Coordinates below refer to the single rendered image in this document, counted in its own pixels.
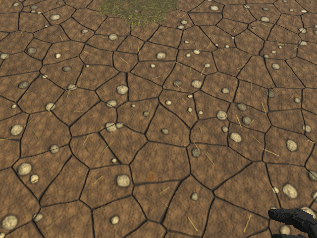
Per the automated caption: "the robot right hand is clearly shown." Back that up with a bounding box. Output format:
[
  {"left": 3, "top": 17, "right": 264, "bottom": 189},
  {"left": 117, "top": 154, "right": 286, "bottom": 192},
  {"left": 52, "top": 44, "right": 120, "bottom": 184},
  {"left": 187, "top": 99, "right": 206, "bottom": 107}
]
[{"left": 267, "top": 208, "right": 317, "bottom": 238}]

